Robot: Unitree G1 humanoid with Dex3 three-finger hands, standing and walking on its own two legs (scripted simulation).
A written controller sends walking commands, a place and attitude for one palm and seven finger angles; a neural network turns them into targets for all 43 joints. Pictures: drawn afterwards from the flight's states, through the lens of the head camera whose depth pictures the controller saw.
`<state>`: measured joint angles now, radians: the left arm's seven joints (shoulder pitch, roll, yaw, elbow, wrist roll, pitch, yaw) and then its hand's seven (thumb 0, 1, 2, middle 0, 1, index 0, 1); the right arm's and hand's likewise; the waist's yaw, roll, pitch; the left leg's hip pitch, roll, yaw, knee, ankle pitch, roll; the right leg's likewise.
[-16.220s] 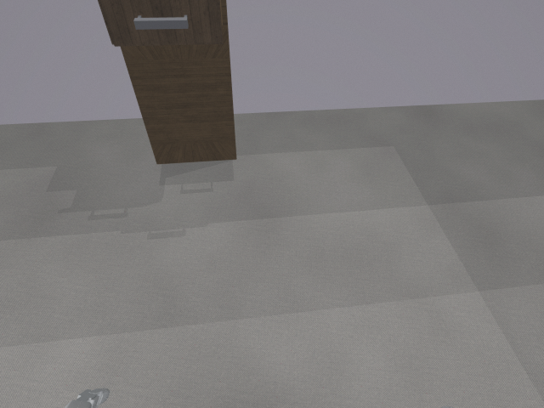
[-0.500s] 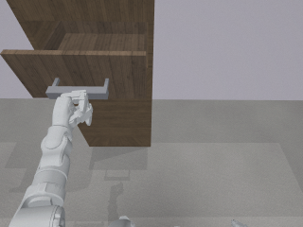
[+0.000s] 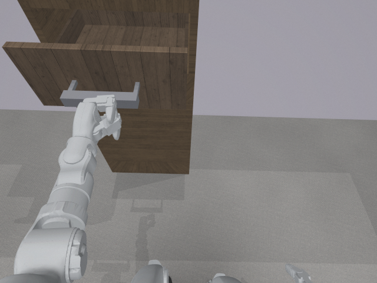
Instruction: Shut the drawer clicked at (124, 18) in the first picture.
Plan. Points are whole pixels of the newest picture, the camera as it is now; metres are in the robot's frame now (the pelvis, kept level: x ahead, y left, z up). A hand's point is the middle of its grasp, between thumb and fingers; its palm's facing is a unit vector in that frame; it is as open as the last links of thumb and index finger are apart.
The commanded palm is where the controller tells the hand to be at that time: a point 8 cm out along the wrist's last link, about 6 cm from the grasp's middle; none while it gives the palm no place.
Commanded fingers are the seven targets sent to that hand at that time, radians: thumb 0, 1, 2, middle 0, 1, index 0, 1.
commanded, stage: push the drawer shut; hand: left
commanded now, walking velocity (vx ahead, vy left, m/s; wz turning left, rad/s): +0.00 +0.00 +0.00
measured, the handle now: (103, 92) +0.52 +0.21 +0.08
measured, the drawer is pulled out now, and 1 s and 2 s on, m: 0.16 0.04 0.00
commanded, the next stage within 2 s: pull the fist back off the drawer in 1.64 s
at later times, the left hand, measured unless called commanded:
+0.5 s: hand (122, 99) +0.50 +0.16 +0.08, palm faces -0.02 -1.00 -0.02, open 3.2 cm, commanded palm +0.49 +0.21 +0.08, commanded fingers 0.00 0.90 0.90 -1.40 -1.60 -1.40 -1.60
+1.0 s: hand (125, 82) +0.55 +0.16 +0.08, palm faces -0.02 -1.00 -0.02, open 3.2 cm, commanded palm +0.54 +0.20 +0.08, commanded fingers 0.00 0.90 0.90 -1.40 -1.60 -1.40 -1.60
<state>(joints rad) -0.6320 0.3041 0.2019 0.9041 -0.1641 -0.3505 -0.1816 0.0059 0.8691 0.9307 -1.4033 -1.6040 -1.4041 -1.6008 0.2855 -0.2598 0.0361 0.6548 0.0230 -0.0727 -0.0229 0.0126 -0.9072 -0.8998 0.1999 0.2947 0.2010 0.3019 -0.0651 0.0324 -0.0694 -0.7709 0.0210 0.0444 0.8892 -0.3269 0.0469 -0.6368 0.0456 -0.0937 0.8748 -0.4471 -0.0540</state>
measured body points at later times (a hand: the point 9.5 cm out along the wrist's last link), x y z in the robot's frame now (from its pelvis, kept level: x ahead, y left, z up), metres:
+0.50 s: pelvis +0.00 +0.00 -0.01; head +0.10 +0.01 +0.43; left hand +0.49 +0.21 +0.08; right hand +0.01 -0.27 -0.13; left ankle +0.06 +0.09 -0.69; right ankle -0.01 -0.09 -0.69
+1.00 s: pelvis +0.01 +0.01 -0.02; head +0.14 +0.02 +0.41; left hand +0.55 +0.21 +0.09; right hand -0.01 -0.25 -0.13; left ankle +0.06 +0.09 -0.69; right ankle -0.01 -0.09 -0.69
